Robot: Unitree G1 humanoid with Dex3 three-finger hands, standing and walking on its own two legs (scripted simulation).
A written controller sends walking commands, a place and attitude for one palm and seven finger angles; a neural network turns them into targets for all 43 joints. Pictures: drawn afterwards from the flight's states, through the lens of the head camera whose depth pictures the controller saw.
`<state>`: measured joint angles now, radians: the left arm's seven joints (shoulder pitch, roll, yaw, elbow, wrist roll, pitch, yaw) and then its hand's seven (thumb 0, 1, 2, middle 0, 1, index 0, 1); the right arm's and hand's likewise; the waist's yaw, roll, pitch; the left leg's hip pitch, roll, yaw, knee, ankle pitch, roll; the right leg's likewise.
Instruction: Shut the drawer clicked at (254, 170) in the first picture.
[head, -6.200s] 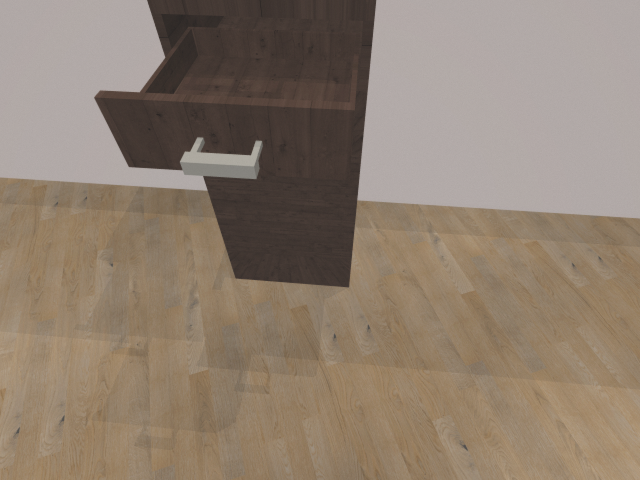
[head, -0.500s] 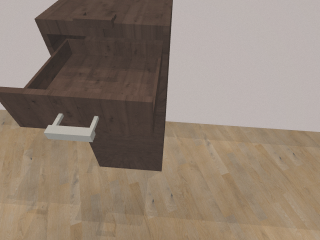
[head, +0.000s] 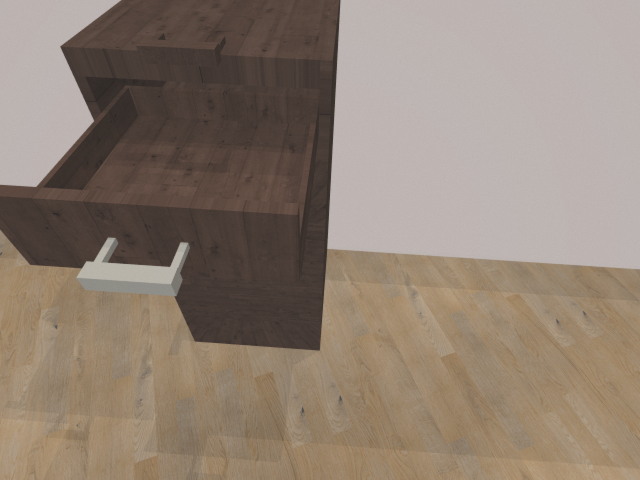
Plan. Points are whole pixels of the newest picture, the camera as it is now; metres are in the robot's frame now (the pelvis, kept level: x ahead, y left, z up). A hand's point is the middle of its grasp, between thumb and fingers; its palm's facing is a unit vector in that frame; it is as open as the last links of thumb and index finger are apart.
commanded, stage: shuffle to correct the standing spot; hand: left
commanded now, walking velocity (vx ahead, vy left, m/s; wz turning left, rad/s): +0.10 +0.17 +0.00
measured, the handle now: (138, 263) +0.34 +0.25 +0.10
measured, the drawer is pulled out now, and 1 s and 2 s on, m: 0.30 0.30 0.30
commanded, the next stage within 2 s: come to a stop and stand still in 0.04 s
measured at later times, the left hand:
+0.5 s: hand out of the picture +0.04 +0.23 -0.18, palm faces -0.03 -0.97 -0.24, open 7.4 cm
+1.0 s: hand out of the picture +0.00 +0.13 -0.17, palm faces +0.00 -0.98 -0.20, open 7.3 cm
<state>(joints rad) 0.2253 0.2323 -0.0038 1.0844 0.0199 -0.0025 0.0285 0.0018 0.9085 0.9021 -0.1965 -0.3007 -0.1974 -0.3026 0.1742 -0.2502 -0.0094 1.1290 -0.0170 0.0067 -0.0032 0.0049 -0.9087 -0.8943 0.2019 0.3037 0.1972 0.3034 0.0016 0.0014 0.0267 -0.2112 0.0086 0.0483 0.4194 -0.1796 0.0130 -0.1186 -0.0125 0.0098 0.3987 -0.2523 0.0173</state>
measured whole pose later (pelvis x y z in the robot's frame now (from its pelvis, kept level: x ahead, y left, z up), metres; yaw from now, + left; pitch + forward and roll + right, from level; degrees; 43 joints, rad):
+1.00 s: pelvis +0.00 -0.04 +0.00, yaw -2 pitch -2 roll +0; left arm 0.31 0.14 0.00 1.11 0.02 -0.01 0.03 0.00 0.91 0.90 -0.20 -0.30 -0.20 -0.30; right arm 0.27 -0.17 -0.02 1.17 -0.02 0.01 -0.02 0.00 -0.91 -0.89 0.20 0.30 0.20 0.30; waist 0.00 0.01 0.02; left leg -0.18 0.07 0.06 0.40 -0.18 -0.04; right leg -0.14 0.04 -0.07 0.40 -0.24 -0.06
